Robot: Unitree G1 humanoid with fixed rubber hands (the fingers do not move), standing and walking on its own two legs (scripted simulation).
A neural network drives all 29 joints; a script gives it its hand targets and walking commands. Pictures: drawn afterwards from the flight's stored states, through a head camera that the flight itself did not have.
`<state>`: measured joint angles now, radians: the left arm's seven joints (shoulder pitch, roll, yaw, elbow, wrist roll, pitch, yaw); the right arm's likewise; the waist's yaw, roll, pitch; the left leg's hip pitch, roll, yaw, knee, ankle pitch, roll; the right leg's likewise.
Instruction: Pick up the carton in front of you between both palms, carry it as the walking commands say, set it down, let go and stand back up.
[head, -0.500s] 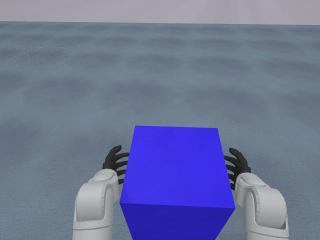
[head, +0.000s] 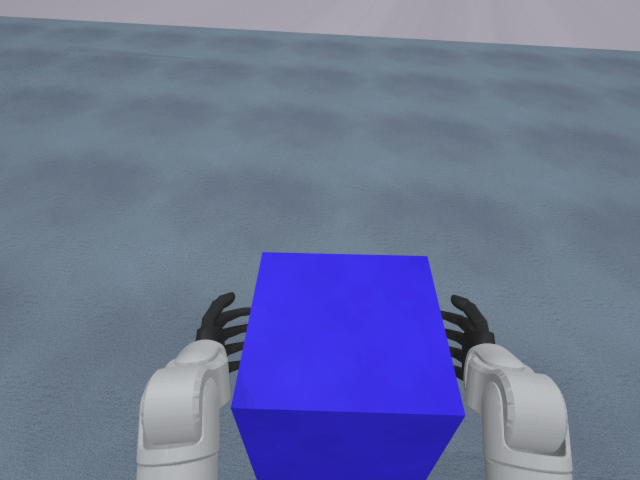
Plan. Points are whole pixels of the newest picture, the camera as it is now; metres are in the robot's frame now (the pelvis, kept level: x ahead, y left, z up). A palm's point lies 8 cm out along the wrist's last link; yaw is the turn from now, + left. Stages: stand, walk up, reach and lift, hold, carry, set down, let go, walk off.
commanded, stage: carry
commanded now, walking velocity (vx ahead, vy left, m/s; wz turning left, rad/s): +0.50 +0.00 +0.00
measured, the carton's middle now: (341, 375) +0.28 +0.00 +0.02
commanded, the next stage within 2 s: none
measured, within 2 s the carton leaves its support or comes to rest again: neither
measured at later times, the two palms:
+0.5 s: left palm (275, 201) +0.56 +0.12 +0.09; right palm (446, 207) +0.58 -0.18 +0.08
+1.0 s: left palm (276, 128) +0.89 +0.16 +0.08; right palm (401, 130) +0.89 -0.14 +0.08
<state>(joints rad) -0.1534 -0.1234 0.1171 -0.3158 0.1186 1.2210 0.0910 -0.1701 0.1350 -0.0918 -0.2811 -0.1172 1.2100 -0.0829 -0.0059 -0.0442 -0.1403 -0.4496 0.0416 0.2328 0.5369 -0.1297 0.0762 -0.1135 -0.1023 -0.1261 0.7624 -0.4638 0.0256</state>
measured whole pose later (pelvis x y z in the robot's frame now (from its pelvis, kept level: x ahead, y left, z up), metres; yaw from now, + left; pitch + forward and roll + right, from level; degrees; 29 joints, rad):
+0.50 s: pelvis +0.31 -0.04 +0.00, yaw +3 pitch +3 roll +0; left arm -0.17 -0.13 0.09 -0.29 0.12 1.21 0.09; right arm -0.15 0.13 -0.12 -0.33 -0.12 1.23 -0.08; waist 0.01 0.04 -0.11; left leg -0.24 0.09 0.07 0.98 -0.46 -0.02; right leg -0.43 -0.05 -0.23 0.54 -0.17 -0.08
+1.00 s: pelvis +0.62 +0.01 +0.01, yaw -1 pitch +3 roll +0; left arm -0.15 -0.13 0.12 -0.32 0.13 1.22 0.08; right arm -0.17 0.14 -0.09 -0.28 -0.12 1.21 -0.09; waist -0.02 -0.03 -0.07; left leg -0.42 0.04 0.24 0.52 -0.16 0.08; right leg -0.24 -0.08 -0.07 1.04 -0.44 0.01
